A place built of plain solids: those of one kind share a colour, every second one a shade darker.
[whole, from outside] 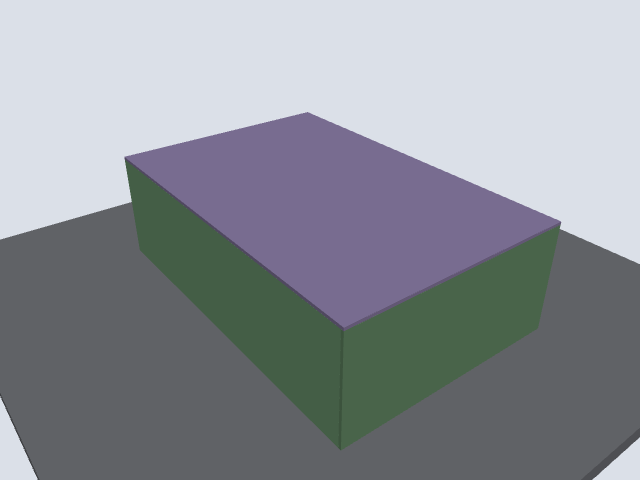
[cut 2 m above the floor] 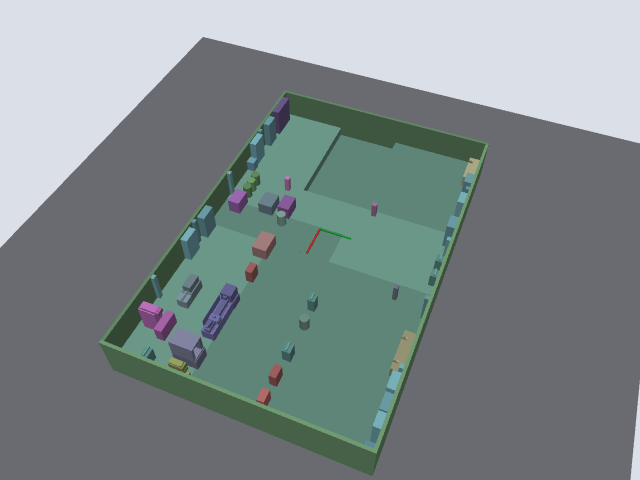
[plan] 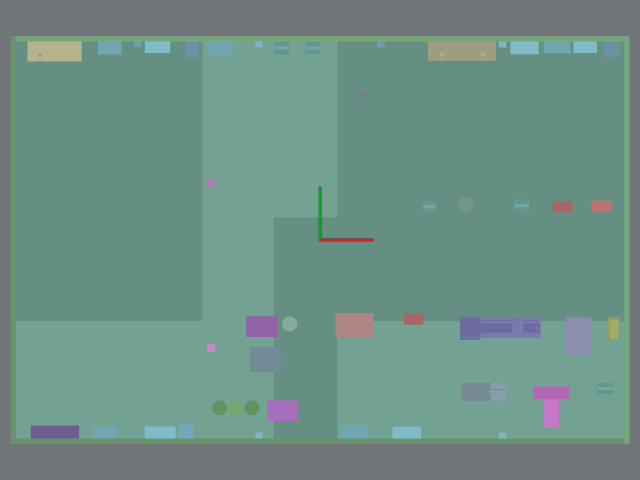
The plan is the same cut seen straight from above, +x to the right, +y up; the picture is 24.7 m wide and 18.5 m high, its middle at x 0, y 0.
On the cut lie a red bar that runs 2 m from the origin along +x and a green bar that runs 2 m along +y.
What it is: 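A machine and fitters' shop under lamps; one hall, a truck gangway, bays of machines, benches and stores, erecting floors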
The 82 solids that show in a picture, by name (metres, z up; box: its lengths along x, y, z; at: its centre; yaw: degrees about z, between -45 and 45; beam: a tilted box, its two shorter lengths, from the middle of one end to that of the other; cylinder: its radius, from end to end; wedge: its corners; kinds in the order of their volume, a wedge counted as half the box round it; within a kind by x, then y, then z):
{
 "floor_1": {"box": [7.22, 4.37, 0.39], "at": [-8.13, -0.94, 0.14]},
 "floor_2": {"box": [7.2, 6.42, 1.07], "at": [-8.13, 4.44, 0.48]},
 "floor_3": {"box": [9.94, 3.32, 1.07], "at": [-6.75, 2.9, 0.48]},
 "floor_4": {"box": [2.74, 15.3, 1.07], "at": [-3.16, 0.0, 0.48]},
 "floor_5": {"box": [2.45, 8.53, 1.07], "at": [-0.56, -3.39, 0.48]},
 "floor_6": {"box": [2.47, 3.7, 1.07], "at": [-0.56, 2.72, 0.48]},
 "floor_7": {"box": [2.45, 3.09, 1.07], "at": [-0.56, 6.1, 0.48]},
 "floor_8": {"box": [23.45, 4.53, 1.07], "at": [0.0, -5.38, 0.48]},
 "floor_9": {"box": [23.45, 3.09, 1.07], "at": [0.0, 6.1, 0.48]},
 "floor_10": {"box": [11.06, 15.3, 1.07], "at": [6.2, 0.0, 0.48]},
 "floor_11": {"box": [11.06, 3.68, 1.07], "at": [6.2, 2.72, 0.48]},
 "wall_1": {"box": [0.2, 15.7, 7.36], "at": [-11.83, 0.0, 3.63]},
 "wall_2": {"box": [23.45, 0.2, 7.36], "at": [0.0, -7.75, 3.63]},
 "wall_3": {"box": [23.45, 0.2, 7.36], "at": [0.0, 7.75, 3.63]},
 "wall_4": {"box": [0.2, 15.7, 7.36], "at": [11.83, 0.0, 3.63]},
 "roof_1": {"box": [23.85, 15.7, 0.2], "at": [0.0, 0.0, 7.41]},
 "cabinet_1": {"box": [0.98, 0.47, 1.98], "at": [-8.27, -7.42, 2.0]},
 "cabinet_2": {"box": [0.91, 0.5, 1.9], "at": [-8.1, 7.4, 1.97]},
 "cabinet_3": {"box": [0.98, 0.44, 1.81], "at": [-6.26, 7.43, 1.92]},
 "cabinet_4": {"box": [1.19, 0.46, 1.91], "at": [-6.16, -7.42, 1.97]},
 "cabinet_5": {"box": [1.01, 0.52, 1.92], "at": [-3.86, 7.39, 1.97]},
 "cabinet_6": {"box": [1.13, 0.51, 1.81], "at": [1.3, -7.39, 1.92]},
 "cabinet_7": {"box": [1.1, 0.46, 1.84], "at": [3.34, -7.42, 1.94]},
 "cabinet_8": {"box": [1.09, 0.49, 1.86], "at": [7.89, 7.41, 1.95]},
 "cabinet_9": {"box": [1.04, 0.46, 1.84], "at": [9.14, 7.42, 1.94]},
 "cabinet_10": {"box": [0.91, 0.45, 1.93], "at": [10.22, 7.43, 1.98]},
 "bench_1": {"box": [2.09, 0.77, 0.86], "at": [-10.23, 7.26, 1.45]},
 "bench_2": {"box": [2.62, 0.74, 0.86], "at": [5.47, 7.28, 1.45]},
 "press_1": {"box": [0.2, 1.42, 1.2], "at": [9.56, -3.76, 2.39]},
 "press_2": {"box": [1.01, 1.47, 0.6], "at": [9.96, -3.74, 3.29]},
 "press_3": {"box": [1.01, 1.52, 0.78], "at": [9.96, -3.71, 1.41]},
 "press_4": {"box": [0.81, 0.87, 0.08], "at": [9.96, -3.43, 1.84]},
 "press_5": {"box": [0.2, 1.42, 1.2], "at": [10.37, -3.76, 2.39]},
 "lathe_1": {"box": [0.79, 0.89, 0.62], "at": [5.78, -3.4, 1.33]},
 "lathe_2": {"box": [0.79, 0.79, 0.05], "at": [5.78, -3.39, 1.66]},
 "lathe_3": {"box": [0.79, 0.72, 0.64], "at": [5.78, -3.38, 2.01]},
 "lathe_4": {"box": [1.98, 0.03, 0.53], "at": [7.22, -3.77, 1.95]},
 "lathe_5": {"box": [2.21, 0.04, 0.04], "at": [7.3, -3.11, 1.82]},
 "lathe_6": {"box": [2.3, 0.36, 0.23], "at": [7.33, -3.4, 1.8]},
 "lathe_7": {"box": [2.33, 0.79, 0.67], "at": [7.34, -3.39, 1.35]},
 "lathe_8": {"box": [0.42, 0.59, 0.14], "at": [7.63, -3.35, 1.95]},
 "lathe_9": {"box": [0.36, 0.25, 0.27], "at": [8.13, -3.4, 2.05]},
 "shelving_1": {"box": [1.87, 0.5, 2.32], "at": [-10.21, -7.4, 2.17]},
 "pier_1": {"box": [0.29, 0.23, 6.29], "at": [-2.35, -7.54, 4.16]},
 "pier_2": {"box": [0.29, 0.23, 6.29], "at": [-2.35, 7.54, 4.16]},
 "pier_3": {"box": [0.29, 0.23, 6.29], "at": [2.35, -7.54, 4.16]},
 "pier_4": {"box": [0.29, 0.23, 6.29], "at": [2.35, 7.54, 4.16]},
 "pier_5": {"box": [0.29, 0.23, 6.29], "at": [7.04, -7.54, 4.16]},
 "mill_1": {"box": [0.57, 1.09, 1.81], "at": [8.92, -6.69, 1.92]},
 "mill_2": {"box": [0.45, 0.99, 0.18], "at": [8.92, -6.64, 2.92]},
 "mill_3": {"box": [0.45, 0.24, 0.3], "at": [8.92, -6.02, 2.86]},
 "mill_4": {"box": [1.39, 0.51, 0.99], "at": [8.92, -5.89, 1.51]},
 "pallet_1": {"box": [1.2, 0.8, 0.92], "at": [-2.25, -3.34, 1.48]},
 "pallet_2": {"box": [1.2, 0.8, 0.97], "at": [-1.44, -6.58, 1.5]},
 "pedgrinder_1": {"box": [0.55, 0.51, 1.02], "at": [-1.46, 7.4, 1.53]},
 "pedgrinder_2": {"box": [0.57, 0.49, 0.96], "at": [-0.28, 7.4, 1.5]},
 "pedgrinder_3": {"box": [0.54, 0.44, 1.01], "at": [4.22, 1.28, 1.52]},
 "pedgrinder_4": {"box": [0.62, 0.51, 0.96], "at": [7.78, 1.32, 1.49]},
 "pedgrinder_5": {"box": [0.56, 0.12, 0.12], "at": [7.78, 1.32, 2.08]},
 "pedgrinder_6": {"box": [0.62, 0.42, 0.96], "at": [11.0, -5.72, 1.49]},
 "pedgrinder_7": {"box": [0.56, 0.12, 0.12], "at": [11.0, -5.72, 2.08]},
 "plate_1": {"box": [1.44, 0.97, 0.87], "at": [1.32, -3.3, 1.45]},
 "saw_1": {"box": [0.99, 0.52, 0.47], "at": [5.98, -5.86, 1.93]},
 "saw_2": {"box": [1.16, 0.69, 0.68], "at": [6.01, -5.86, 1.36]},
 "saw_3": {"box": [0.6, 0.69, 0.62], "at": [6.88, -5.86, 1.33]},
 "trolley_1": {"box": [0.75, 0.46, 0.98], "at": [3.61, -3.04, 1.51]},
 "trolley_2": {"box": [0.78, 0.44, 0.96], "at": [9.35, 1.29, 1.5]},
 "trolley_3": {"box": [0.76, 0.45, 0.96], "at": [10.84, 1.29, 1.49]},
 "stillage_1": {"box": [1.2, 0.99, 0.81], "at": [-2.1, -4.6, 1.42]},
 "binsmall_1": {"box": [0.56, 0.55, 0.76], "at": [-5.17, -7.38, 1.4]},
 "binsmall_2": {"box": [0.53, 0.61, 0.79], "at": [-4.94, 7.35, 1.41]},
 "binsmall_3": {"box": [0.6, 0.61, 0.73], "at": [11.24, 7.34, 1.38]},
 "drums_1": {"cylinder": 0.29, "from": [-3.87, -6.47, 1.02], "to": [-3.87, -6.47, 1.9]},
 "drums_2": {"cylinder": 0.29, "from": [-3.25, -6.47, 1.02], "to": [-3.25, -6.47, 1.9]},
 "drums_3": {"cylinder": 0.29, "from": [-2.62, -6.47, 1.02], "to": [-2.62, -6.47, 1.9]},
 "drum_1": {"cylinder": 0.29, "from": [-1.17, -3.23, 1.02], "to": [-1.17, -3.23, 1.9]},
 "drum_2": {"cylinder": 0.29, "from": [5.62, 1.36, 1.02], "to": [5.62, 1.36, 1.9]},
 "bollard_1": {"box": [0.31, 0.31, 1.03], "at": [-4.22, 2.17, 1.53]},
 "bollard_2": {"box": [0.32, 0.32, 1.1], "at": [-4.19, -4.15, 1.56]},
 "drill_1": {"box": [0.32, 0.74, 0.1], "at": [11.33, -3.44, 2.94]},
 "drill_2": {"box": [0.42, 0.86, 0.34], "at": [11.33, -3.4, 2.72]},
 "pendant_1": {"box": [0.3, 0.26, 1.18], "at": [1.71, 5.58, 1.61]}
}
